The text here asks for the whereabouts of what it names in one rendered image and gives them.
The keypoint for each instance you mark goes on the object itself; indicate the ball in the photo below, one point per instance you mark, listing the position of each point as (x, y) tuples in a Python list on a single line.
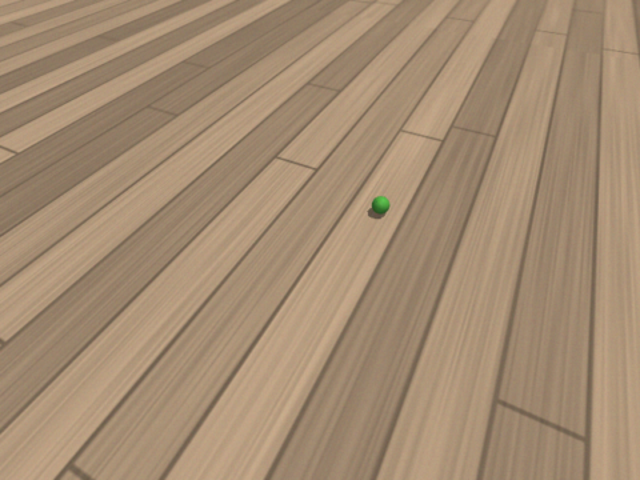
[(380, 205)]

